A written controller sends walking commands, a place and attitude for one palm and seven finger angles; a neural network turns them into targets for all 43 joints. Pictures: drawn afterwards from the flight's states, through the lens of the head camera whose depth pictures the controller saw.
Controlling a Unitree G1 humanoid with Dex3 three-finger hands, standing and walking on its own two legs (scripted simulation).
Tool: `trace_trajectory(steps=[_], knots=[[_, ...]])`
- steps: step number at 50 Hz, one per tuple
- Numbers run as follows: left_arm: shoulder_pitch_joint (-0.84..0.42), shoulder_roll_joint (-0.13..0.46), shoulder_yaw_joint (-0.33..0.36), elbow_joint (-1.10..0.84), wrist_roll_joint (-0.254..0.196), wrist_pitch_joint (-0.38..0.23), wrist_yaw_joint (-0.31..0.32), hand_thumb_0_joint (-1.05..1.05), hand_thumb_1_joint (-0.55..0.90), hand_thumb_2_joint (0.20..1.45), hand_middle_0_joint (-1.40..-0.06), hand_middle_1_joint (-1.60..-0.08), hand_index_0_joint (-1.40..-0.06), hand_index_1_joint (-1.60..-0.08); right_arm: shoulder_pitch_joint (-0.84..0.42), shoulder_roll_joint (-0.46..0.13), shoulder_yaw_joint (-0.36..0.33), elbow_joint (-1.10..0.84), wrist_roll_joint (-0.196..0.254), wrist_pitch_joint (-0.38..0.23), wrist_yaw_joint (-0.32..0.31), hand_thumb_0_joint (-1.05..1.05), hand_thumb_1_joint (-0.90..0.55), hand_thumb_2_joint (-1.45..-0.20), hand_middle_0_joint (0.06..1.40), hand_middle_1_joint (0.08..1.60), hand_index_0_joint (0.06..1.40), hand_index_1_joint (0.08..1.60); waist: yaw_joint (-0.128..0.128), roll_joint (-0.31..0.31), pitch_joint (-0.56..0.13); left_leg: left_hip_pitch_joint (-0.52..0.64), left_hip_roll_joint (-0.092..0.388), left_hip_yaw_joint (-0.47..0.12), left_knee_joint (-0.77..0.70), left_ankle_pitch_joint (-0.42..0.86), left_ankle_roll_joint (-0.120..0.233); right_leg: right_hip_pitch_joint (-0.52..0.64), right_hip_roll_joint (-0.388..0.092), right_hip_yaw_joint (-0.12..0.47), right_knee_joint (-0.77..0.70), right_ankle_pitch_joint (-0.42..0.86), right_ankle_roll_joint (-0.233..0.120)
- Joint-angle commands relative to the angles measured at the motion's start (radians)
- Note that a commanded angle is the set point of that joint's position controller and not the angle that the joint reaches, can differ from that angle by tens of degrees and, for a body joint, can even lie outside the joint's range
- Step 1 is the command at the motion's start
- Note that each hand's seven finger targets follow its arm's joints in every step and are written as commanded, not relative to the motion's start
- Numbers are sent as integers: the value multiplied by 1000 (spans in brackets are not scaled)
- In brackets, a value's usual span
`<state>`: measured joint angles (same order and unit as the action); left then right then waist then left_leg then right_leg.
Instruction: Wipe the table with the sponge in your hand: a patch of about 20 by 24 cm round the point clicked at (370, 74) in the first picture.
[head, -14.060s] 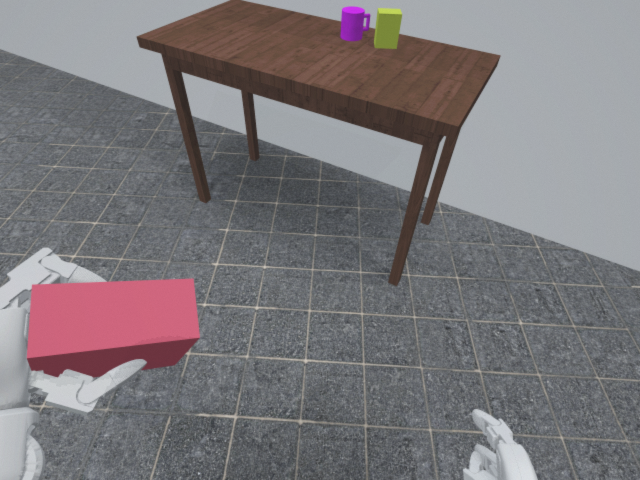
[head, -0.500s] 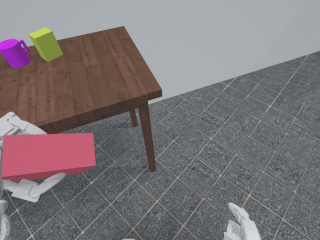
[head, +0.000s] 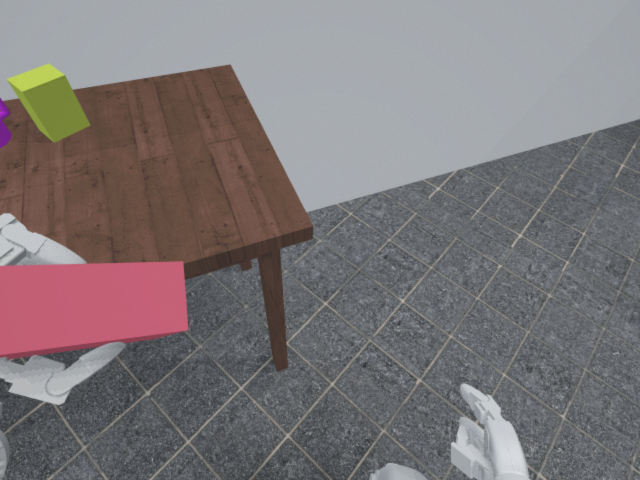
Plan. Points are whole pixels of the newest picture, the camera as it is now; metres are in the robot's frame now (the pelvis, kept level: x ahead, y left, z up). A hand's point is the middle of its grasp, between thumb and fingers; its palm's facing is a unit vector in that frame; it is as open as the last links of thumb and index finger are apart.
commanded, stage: take the last steps up to it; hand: left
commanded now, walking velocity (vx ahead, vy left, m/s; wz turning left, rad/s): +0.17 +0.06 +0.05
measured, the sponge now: (118, 308) +0.24 +0.20 +0.16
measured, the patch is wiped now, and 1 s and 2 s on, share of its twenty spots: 0.00 0.00 0.00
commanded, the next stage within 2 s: come to a stop and stand still in 0.16 s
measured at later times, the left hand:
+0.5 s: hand (99, 263) +0.28 +0.23 +0.17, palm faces +0.38 -0.81 -0.44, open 10.0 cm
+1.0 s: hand (134, 312) +0.23 +0.18 +0.17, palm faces +0.39 -0.83 -0.41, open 10.0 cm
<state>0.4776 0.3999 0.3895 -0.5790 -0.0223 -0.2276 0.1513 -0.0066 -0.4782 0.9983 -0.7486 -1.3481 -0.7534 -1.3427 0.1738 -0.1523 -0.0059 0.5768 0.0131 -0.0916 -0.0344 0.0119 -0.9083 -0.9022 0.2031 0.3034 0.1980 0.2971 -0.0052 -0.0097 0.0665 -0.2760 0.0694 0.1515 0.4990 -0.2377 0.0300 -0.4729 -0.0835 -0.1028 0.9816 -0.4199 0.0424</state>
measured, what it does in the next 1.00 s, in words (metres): steps on the spot: right foot, then left foot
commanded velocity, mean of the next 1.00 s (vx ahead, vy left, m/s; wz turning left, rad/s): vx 0.00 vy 0.00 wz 0.01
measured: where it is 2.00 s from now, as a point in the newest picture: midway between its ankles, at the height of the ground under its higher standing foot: outside the picture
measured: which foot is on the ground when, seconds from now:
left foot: down 0.00-0.14, up 0.16-0.44, down 0.46-0.84, up 0.86-1.00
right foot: up 0.00-0.12, down 0.14-0.48, up 0.50-0.76, down 0.78-1.00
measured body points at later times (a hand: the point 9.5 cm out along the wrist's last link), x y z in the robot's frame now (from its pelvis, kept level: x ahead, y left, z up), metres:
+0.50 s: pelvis +0.07 -0.01 -0.01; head +0.10 +0.01 +0.44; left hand +0.25 +0.27 +0.19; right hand +0.25 -0.27 -0.08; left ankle +0.10 +0.10 -0.74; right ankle +0.06 -0.13 -0.74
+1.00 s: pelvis +0.02 -0.05 +0.00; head +0.03 -0.06 +0.45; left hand +0.20 +0.22 +0.19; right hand +0.17 -0.28 -0.10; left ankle +0.04 +0.08 -0.73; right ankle +0.04 -0.12 -0.74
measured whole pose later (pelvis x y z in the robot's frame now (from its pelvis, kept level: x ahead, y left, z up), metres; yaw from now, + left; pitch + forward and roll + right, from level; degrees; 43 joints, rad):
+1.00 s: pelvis +0.02 -0.05 +0.00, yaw +1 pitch -2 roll +1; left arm 0.49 0.35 0.31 -0.50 -0.04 -0.14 0.14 -0.01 -0.48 1.00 -0.75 -1.35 -0.76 -1.34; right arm 0.23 -0.22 0.02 0.64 0.01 -0.06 -0.06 0.01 -0.91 -0.90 0.21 0.30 0.20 0.30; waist -0.01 0.02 0.03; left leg -0.30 0.03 0.03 0.63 -0.33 -0.03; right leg -0.23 0.01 -0.12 0.51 -0.25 -0.07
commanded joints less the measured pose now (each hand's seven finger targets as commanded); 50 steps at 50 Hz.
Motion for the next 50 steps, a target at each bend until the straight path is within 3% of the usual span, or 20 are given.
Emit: trace_trajectory(steps=[1, 5, 6, 7, 8, 10, 13, 18, 21, 22, 23, 24, 25, 29, 38, 40, 41, 42, 46, 50], knots=[[3, 98, 76, -155, -15, -50, 8, 0, 100, 1300, -1200, -1600, -1200, -1600, -18, -161, -50, -114, -1, -48, -24, 0, -900, -900, 200, 300, 200, 300, 3, 218, -160, 102, 208, -149, -164, 286, 114, 98, 32, -64, -243, 53, 8], [-71, 120, 76, -99, -3, -28, 14, 0, 100, 1300, -1200, -1600, -1200, -1600, -41, -154, -41, -105, 0, -37, -43, 0, -900, -900, 200, 300, 200, 300, 16, 125, -171, 36, 160, -100, 11, 78, 54, 316, 37, -68, -530, 171, -5], [-102, 137, 76, -104, 4, -28, 15, 0, 100, 1300, -1200, -1600, -1200, -1600, -36, -140, -38, -101, -1, -31, -42, 0, -900, -900, 200, 300, 200, 300, 8, -6, -186, -35, 99, -57, 168, -21, 25, 386, -66, 66, -596, 261, -47], [-123, 171, 91, -97, 10, -23, 19, 0, 100, 1300, -1200, -1600, -1200, -1600, -39, -114, -25, -114, -6, -27, -40, 0, -900, -900, 200, 300, 200, 300, 2, -227, -189, -230, -29, -11, 371, -215, -24, 477, -266, 392, -652, 389, -143], [-144, 185, 111, -87, -10, -21, 20, 0, 100, 1300, -1200, -1600, -1200, -1600, -73, -125, -24, -114, -3, -38, -37, 0, -900, -900, 200, 300, 200, 300, 26, -281, -169, -307, -44, -85, 549, -345, -43, 449, -365, 519, -704, 382, -199], [-102, 181, 123, -89, -15, -29, 17, 0, 100, 1300, -1200, -1600, -1200, -1600, -75, -132, -25, -93, -5, -29, -29, 0, -900, -900, 200, 300, 200, 300, 15, -225, -131, -349, -11, -164, 699, -228, -60, 415, -341, 429, -694, 382, -206], [-64, 163, 117, -142, -1, -59, 18, 0, 100, 1300, -1200, -1600, -1200, -1600, -101, -124, -19, -92, -10, -9, -28, 0, -900, -900, 200, 300, 200, 300, 12, -98, -144, -265, 5, -120, 528, -177, -63, 392, -272, 188, -629, 679, -180], [30, 145, 121, -195, -5, -52, 40, 0, 100, 1300, -1200, -1600, -1200, -1600, -74, -120, -28, -139, -17, -3, -25, 0, -900, -900, 200, 300, 200, 300, 29, -134, -211, -112, -39, -36, 148, -87, -64, 459, -234, 112, -540, 821, -159], [4, 138, 109, -212, -6, -40, 45, 0, 100, 1300, -1200, -1600, -1200, -1600, -36, -137, -47, -148, -14, 12, -38, 0, -900, -900, 200, 300, 200, 300, -2, -68, -222, 84, -35, -43, -59, 145, -65, 369, -168, 74, -459, 659, -93], [-3, 138, 97, -219, -9, -39, 43, 0, 100, 1300, -1200, -1600, -1200, -1600, -31, -153, -57, -152, -7, 12, -45, 0, -900, -900, 200, 300, 200, 300, 1, 13, -217, 148, 56, -114, -95, 316, -38, 312, -111, 49, -392, 498, -59], [-25, 141, 96, -242, -9, -46, 39, 0, 100, 1300, -1200, -1600, -1200, -1600, -31, -178, -63, -166, -3, 6, -43, 0, -900, -900, 200, 300, 200, 300, 18, 165, -219, 187, 195, -265, -104, 542, 22, 210, -19, 18, -312, 171, -17], [-12, 144, 99, -199, -5, -53, 34, 0, 100, 1300, -1200, -1600, -1200, -1600, -21, -174, -62, -169, -5, -4, -38, 0, -900, -900, 200, 300, 200, 300, 18, 234, -202, 206, 276, -350, -134, 747, 79, 120, 38, 26, -204, -110, -10], [-22, 163, 109, -195, -2, -60, 26, 0, 100, 1300, -1200, -1600, -1200, -1600, -24, -167, -55, -153, -25, -13, -36, 0, -900, -900, 200, 300, 200, 300, 7, 298, -200, 189, 316, -417, -173, 740, 112, 86, 45, 57, -78, -184, -7], [-27, 123, 60, -254, -1, -43, 18, 0, 100, 1300, -1200, -1600, -1200, -1600, -9, -167, -55, -144, -15, -41, -2, 0, -900, -900, 200, 300, 200, 300, 6, 247, -235, 265, 235, -235, -110, 715, 71, 99, 61, 44, -160, -29, -14], [-44, 138, 80, -165, -19, 8, 11, 0, 100, 1300, -1200, -1600, -1200, -1600, -29, -155, -20, -139, -7, -42, -10, 0, -900, -900, 200, 300, 200, 300, 2, 182, -189, 38, 181, -163, -115, 183, 16, 368, 66, 11, -594, 166, -7], [-64, 144, 85, -125, -20, 11, 10, 0, 100, 1300, -1200, -1600, -1200, -1600, -34, -134, -11, -140, -5, -34, -13, 0, -900, -900, 200, 300, 200, 300, -5, 15, -178, -40, 76, -94, -6, -55, -43, 358, -40, 150, -643, 267, -55], [-57, 136, 74, -118, -33, 25, 5, 0, 100, 1300, -1200, -1600, -1200, -1600, -30, -125, -14, -143, 0, -32, -15, 0, -900, -900, 200, 300, 200, 300, 0, -120, -157, -18, 3, -78, 101, -118, -63, 248, -123, 266, -700, 204, -100], [-59, 148, 79, -126, -41, 36, 5, 0, 100, 1300, -1200, -1600, -1200, -1600, -39, -130, -16, -137, 2, -26, -14, 0, -900, -900, 200, 300, 200, 300, 7, -168, -134, -30, -26, -104, 203, -152, -66, 187, -184, 341, -743, 157, -145], [-76, 145, 77, -131, -27, 24, 21, 0, 100, 1300, -1200, -1600, -1200, -1600, -66, -119, 7, -108, -5, -23, -28, 0, -900, -900, 200, 300, 200, 300, 9, -112, -141, -97, -31, -139, 233, -146, -58, 310, -181, 229, -662, 426, -165], [-56, 136, 72, -99, -24, 14, 23, 0, 100, 1300, -1200, -1600, -1200, -1600, -43, -142, -8, -103, -7, -18, -43, 0, -900, -900, 200, 300, 200, 300, 6, -52, -151, 34, -26, -131, -27, 25, -45, 320, -125, 190, -618, 393, -116]])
